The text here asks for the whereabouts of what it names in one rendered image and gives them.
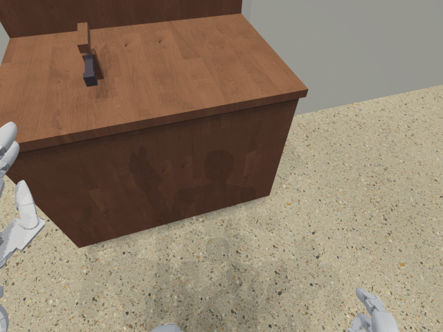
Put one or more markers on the left robot hand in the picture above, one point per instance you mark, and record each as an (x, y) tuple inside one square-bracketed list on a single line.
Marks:
[(20, 232)]

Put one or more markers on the counter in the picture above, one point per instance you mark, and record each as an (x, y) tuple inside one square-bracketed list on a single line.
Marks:
[(190, 115)]

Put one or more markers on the tap lever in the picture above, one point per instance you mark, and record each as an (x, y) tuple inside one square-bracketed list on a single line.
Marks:
[(90, 74)]

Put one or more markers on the right robot hand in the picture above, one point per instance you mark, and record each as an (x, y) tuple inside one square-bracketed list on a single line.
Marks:
[(380, 321)]

